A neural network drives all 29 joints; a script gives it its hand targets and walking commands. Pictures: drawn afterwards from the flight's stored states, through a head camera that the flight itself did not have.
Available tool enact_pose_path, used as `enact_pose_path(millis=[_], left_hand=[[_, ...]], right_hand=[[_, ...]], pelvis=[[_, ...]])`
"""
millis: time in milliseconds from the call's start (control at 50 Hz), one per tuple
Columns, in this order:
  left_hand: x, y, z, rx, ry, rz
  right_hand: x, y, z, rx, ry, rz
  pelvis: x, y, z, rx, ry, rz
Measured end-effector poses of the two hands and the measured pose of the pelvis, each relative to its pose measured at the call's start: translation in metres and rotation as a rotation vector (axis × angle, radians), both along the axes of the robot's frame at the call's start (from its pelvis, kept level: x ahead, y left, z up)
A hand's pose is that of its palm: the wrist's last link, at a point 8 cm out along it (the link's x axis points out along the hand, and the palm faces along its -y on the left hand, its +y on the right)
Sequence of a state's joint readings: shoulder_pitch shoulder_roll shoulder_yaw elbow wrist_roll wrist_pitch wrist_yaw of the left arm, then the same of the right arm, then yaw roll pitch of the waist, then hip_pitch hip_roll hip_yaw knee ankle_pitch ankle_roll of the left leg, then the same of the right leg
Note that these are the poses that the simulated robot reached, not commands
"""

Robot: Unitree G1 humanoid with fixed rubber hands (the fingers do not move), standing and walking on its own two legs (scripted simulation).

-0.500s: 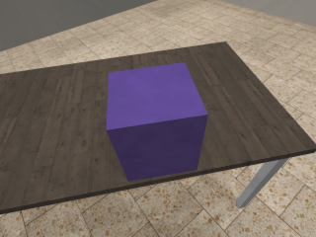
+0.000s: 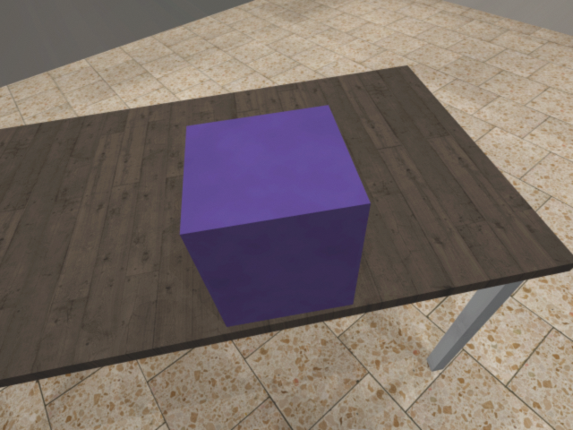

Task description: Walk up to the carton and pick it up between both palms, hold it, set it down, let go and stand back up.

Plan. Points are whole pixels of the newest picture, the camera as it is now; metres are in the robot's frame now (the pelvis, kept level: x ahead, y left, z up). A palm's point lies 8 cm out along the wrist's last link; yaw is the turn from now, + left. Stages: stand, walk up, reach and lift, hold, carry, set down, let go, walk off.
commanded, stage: reach and lift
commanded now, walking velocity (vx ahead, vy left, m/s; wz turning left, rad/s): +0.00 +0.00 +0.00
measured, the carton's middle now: (275, 221) +0.41 +0.01 +0.06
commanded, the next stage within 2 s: none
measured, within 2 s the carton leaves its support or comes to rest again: neither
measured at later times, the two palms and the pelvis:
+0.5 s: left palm out of the picture +0.09 +0.25 -0.08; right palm out of the picture +0.13 -0.22 -0.10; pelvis -0.03 -0.01 +0.00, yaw +8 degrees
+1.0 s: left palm out of the picture +0.14 +0.23 -0.04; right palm (456, 410) +0.15 -0.20 -0.05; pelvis -0.02 -0.01 +0.02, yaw +8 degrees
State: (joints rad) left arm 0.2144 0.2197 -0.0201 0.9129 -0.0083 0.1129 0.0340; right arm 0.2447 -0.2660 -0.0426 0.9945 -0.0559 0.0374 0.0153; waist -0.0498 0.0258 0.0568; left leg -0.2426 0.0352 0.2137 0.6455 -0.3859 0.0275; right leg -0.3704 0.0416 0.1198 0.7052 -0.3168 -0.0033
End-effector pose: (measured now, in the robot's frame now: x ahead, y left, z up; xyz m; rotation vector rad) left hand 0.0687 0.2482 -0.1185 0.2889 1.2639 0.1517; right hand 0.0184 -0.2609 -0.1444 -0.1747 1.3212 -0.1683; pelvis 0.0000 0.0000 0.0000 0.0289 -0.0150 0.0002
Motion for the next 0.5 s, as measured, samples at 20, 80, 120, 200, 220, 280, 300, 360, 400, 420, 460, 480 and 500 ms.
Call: enact_pose_path(millis=[20, 80, 120, 200, 220, 280, 300, 360, 400, 420, 460, 480, 500], left_hand=[[0.007, 0.003, -0.005, 0.000, 0.035, 0.022], [0.044, 0.005, -0.007, -0.018, 0.039, 0.028], [0.070, 0.003, 0.001, -0.035, -0.027, -0.002], [0.094, -0.008, 0.022, -0.047, -0.149, -0.066], [0.094, -0.010, 0.027, -0.046, -0.167, -0.072], [0.081, -0.014, 0.035, -0.044, -0.188, -0.067], [0.073, -0.014, 0.036, -0.044, -0.183, -0.058], [0.051, -0.010, 0.033, -0.041, -0.163, -0.015], [0.039, -0.007, 0.033, -0.032, -0.167, 0.002], [0.034, -0.005, 0.033, -0.027, -0.172, 0.008], [0.028, -0.001, 0.035, -0.020, -0.189, 0.018], [0.027, 0.001, 0.037, -0.015, -0.202, 0.022], [0.026, 0.002, 0.039, -0.010, -0.213, 0.024]], right_hand=[[0.011, -0.002, -0.003, -0.001, -0.018, 0.011], [0.062, -0.007, -0.006, -0.015, -0.123, 0.041], [0.099, -0.006, 0.000, -0.015, -0.233, 0.037], [0.146, 0.007, 0.024, 0.007, -0.396, 0.059], [0.152, 0.011, 0.030, 0.011, -0.419, 0.070], [0.154, 0.022, 0.044, 0.017, -0.446, 0.101], [0.152, 0.026, 0.047, 0.017, -0.443, 0.109], [0.139, 0.033, 0.049, 0.013, -0.418, 0.132], [0.129, 0.036, 0.048, 0.013, -0.409, 0.142], [0.125, 0.037, 0.047, 0.013, -0.407, 0.145], [0.117, 0.039, 0.046, 0.012, -0.404, 0.153], [0.113, 0.040, 0.046, 0.011, -0.405, 0.155], [0.110, 0.041, 0.046, 0.013, -0.408, 0.157]], pelvis=[[-0.005, -0.002, -0.005, -0.003, 0.009, 0.032], [-0.019, -0.005, -0.018, -0.015, 0.013, 0.085], [-0.026, -0.006, -0.024, -0.026, 0.006, 0.094], [-0.034, -0.008, -0.026, -0.045, -0.049, 0.104], [-0.034, -0.008, -0.024, -0.047, -0.060, 0.108], [-0.033, -0.010, -0.016, -0.050, -0.082, 0.121], [-0.032, -0.011, -0.014, -0.049, -0.087, 0.125], [-0.031, -0.014, -0.008, -0.048, -0.086, 0.131], [-0.031, -0.015, -0.006, -0.049, -0.087, 0.132], [-0.031, -0.015, -0.005, -0.051, -0.087, 0.133], [-0.031, -0.015, -0.004, -0.051, -0.088, 0.135], [-0.031, -0.015, -0.003, -0.052, -0.089, 0.136], [-0.031, -0.015, -0.002, -0.052, -0.090, 0.137]])
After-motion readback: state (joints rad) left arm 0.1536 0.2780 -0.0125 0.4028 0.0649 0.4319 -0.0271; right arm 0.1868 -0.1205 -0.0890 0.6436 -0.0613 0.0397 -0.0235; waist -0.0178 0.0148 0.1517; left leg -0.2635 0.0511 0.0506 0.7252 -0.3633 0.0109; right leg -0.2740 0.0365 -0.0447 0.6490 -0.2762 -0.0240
